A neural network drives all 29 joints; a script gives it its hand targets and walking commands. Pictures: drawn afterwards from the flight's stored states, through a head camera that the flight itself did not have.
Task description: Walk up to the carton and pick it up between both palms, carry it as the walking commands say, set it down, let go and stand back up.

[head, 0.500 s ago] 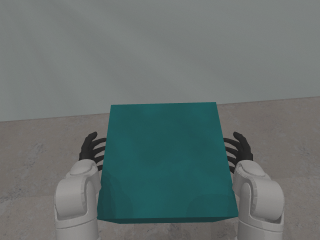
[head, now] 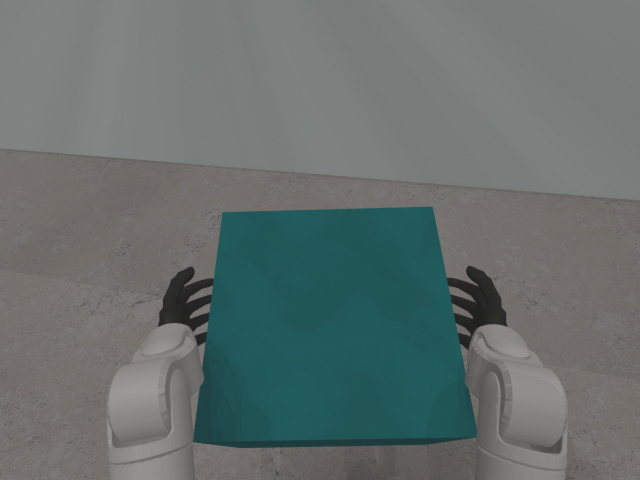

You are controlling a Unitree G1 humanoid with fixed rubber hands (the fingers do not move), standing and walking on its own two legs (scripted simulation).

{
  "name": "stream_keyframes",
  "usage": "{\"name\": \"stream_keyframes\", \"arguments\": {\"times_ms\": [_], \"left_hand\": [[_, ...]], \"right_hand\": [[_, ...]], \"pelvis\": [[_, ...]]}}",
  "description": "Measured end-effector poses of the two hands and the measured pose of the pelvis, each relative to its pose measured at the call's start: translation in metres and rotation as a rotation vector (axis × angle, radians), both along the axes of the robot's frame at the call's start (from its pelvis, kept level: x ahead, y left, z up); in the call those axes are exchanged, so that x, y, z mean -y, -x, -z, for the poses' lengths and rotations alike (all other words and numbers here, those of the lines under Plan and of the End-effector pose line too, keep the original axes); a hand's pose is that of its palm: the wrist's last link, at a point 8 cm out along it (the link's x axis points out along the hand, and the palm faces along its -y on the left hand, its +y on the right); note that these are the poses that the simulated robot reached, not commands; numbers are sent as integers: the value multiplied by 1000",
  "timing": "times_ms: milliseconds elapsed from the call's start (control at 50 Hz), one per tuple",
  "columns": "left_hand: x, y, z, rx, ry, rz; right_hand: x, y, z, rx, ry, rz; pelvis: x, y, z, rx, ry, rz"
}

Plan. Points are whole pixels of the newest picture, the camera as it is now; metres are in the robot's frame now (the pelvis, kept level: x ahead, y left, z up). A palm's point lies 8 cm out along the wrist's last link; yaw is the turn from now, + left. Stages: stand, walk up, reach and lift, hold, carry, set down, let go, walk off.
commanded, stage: carry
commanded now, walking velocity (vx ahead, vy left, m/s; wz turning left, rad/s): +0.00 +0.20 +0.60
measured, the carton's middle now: (330, 335) +0.32 +0.00 -0.01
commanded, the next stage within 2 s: none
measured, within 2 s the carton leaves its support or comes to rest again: neither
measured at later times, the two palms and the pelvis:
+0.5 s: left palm out of the picture +0.14 +0.39 +0.05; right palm (256, 359) +0.26 +0.08 +0.08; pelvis -0.06 +0.14 +0.00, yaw +14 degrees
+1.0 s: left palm out of the picture +0.11 +0.39 +0.11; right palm (252, 412) +0.19 +0.06 +0.12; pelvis -0.10 +0.16 +0.01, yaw +14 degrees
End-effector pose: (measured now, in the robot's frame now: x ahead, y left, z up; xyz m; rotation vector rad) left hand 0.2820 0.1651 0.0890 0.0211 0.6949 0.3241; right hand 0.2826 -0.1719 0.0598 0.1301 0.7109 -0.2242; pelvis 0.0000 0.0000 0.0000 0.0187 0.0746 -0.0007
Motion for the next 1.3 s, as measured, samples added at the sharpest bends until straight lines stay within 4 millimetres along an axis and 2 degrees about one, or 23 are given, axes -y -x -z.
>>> {"name": "stream_keyframes", "arguments": {"times_ms": [40,100,160,220,260,320,360,400,460,500,540,660,820,900,1020,1160,1300], "left_hand": [[-10,8,-7,-17,-5,-12],[-28,22,-12,-25,34,-34],[-48,31,-29,18,40,-71],[-76,40,-44,71,21,-112],[-101,49,-46,82,14,-140],[-144,67,-34,67,29,-188],[-174,79,-17,53,49,-215],[-200,95,5,19,97,-256],[-222,126,30,-60,167,-327],[-229,141,35,-82,177,-352],[-236,149,33,-67,172,-366],[-248,149,3,41,129,-338],[-232,153,-16,8,56,-228],[-227,162,-19,20,65,-209],[-228,174,-22,51,86,-245],[-225,182,-13,3,85,-279],[-215,174,-5,-2,78,-264]], "right_hand": [[-11,6,-3,-20,-2,-13],[-27,8,-27,-20,42,-38],[-48,3,-47,21,42,-70],[-78,-2,-57,73,21,-111],[-104,-3,-58,87,16,-141],[-150,-1,-50,74,40,-196],[-182,3,-41,61,67,-228],[-211,8,-32,24,130,-277],[-238,20,-21,-58,179,-327],[-249,27,-18,-83,179,-342],[-257,32,-18,-71,163,-348],[-263,47,-29,36,113,-319],[-239,80,-32,10,74,-235],[-234,91,-44,23,86,-218],[-237,91,-56,53,109,-254],[-236,91,-41,7,114,-294],[-226,88,-31,2,109,-281]], "pelvis": [[-7,2,-7,12,1,-28],[-14,3,-18,13,-39,-57],[-26,7,-24,13,-64,-102],[-45,13,-24,13,-73,-144],[-62,17,-21,13,-67,-167],[-91,23,-12,17,-49,-195],[-113,26,0,24,-22,-207],[-125,33,4,32,-31,-214],[-138,47,-2,41,6,-228],[-144,57,-5,41,18,-240],[-150,67,-6,38,19,-243],[-165,85,-5,19,15,-238],[-172,95,-11,38,32,-237],[-168,99,-12,54,29,-238],[-161,106,-11,55,29,-241],[-153,111,-11,48,29,-249],[-145,110,-10,48,32,-251]]}}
